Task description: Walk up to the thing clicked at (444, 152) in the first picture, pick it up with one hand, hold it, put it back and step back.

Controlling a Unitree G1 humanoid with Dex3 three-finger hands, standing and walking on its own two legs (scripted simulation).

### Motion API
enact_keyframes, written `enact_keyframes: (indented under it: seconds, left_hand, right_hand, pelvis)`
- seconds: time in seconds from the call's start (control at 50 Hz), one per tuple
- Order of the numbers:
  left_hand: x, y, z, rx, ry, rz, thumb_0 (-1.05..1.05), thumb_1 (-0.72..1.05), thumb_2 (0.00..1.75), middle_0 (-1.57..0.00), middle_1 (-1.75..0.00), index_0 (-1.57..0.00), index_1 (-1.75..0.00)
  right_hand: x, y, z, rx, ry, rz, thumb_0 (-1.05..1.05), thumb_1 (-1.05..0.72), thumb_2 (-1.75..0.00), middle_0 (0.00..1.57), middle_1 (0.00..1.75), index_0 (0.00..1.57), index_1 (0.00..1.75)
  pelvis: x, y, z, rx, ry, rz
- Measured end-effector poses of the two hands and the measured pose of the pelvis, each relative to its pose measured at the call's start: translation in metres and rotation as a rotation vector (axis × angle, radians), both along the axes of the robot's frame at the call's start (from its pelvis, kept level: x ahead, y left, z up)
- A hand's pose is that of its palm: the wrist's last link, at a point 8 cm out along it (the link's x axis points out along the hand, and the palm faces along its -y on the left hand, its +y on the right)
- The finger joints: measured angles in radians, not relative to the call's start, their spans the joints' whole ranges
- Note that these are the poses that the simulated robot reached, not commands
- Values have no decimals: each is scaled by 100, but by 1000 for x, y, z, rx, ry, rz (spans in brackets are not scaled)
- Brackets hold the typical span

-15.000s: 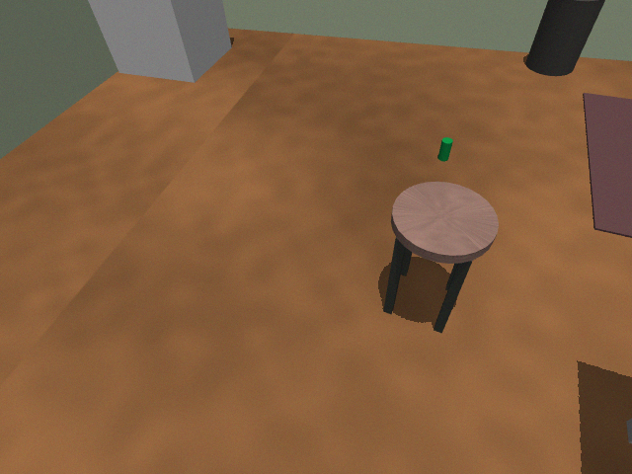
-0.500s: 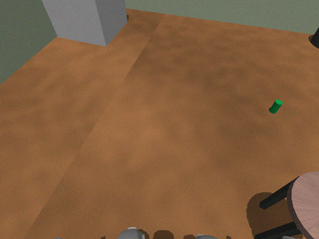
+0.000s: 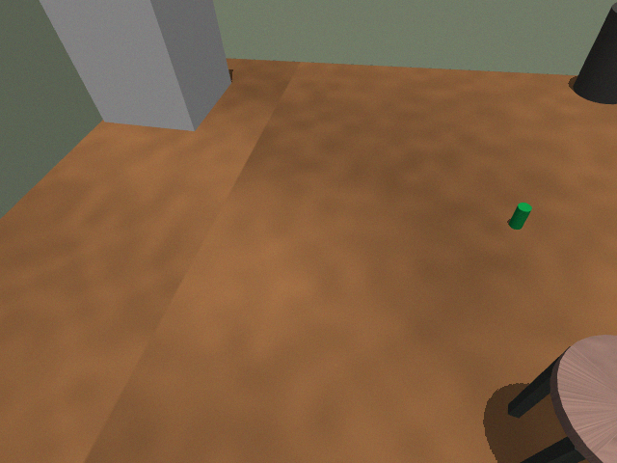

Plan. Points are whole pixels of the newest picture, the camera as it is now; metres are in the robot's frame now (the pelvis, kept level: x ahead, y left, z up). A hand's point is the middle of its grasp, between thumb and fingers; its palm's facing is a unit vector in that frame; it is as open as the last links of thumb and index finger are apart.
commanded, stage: walk up
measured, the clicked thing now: (520, 216) +1.15 -0.76 -0.72
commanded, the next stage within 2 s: stand in 0.14 s
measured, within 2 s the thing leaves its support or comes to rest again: neither
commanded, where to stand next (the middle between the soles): +0.07 +0.01 m, yaw +3 degrees
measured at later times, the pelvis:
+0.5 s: pelvis +0.02 +0.01 +0.01, yaw +0 degrees
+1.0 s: pelvis +0.03 +0.02 +0.01, yaw +1 degrees
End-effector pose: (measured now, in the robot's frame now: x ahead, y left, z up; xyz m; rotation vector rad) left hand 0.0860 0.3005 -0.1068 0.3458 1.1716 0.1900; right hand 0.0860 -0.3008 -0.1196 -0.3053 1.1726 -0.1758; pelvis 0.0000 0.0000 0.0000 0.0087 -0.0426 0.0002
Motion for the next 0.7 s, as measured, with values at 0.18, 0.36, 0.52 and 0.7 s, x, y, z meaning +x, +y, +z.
enact_keyframes:
  seconds: [0.18,0.36,0.52,0.7]
  left_hand:
    - [21,-5,3,-29,-10,-16,0,91,90,-20,-30,-20,-30]
    - [24,2,3,-35,7,-5,0,91,90,-20,-30,-20,-30]
    - [17,12,2,-24,41,17,0,91,90,-20,-30,-20,-30]
    - [14,18,2,-18,44,37,0,91,90,-20,-30,-20,-30]
  right_hand:
    - [-5,0,10,-14,26,-32,1,-90,-89,20,30,20,30]
    - [-7,9,13,-12,60,-46,1,-90,-89,20,30,20,30]
    - [3,19,12,-3,62,-41,1,-90,-89,20,30,20,30]
    - [21,27,13,1,38,-25,1,-90,-89,20,30,20,30]
  pelvis:
    - [5,4,8,-5,2,-7]
    - [14,10,13,-7,11,-1]
    - [20,15,14,-6,16,0]
    - [24,19,14,-6,17,7]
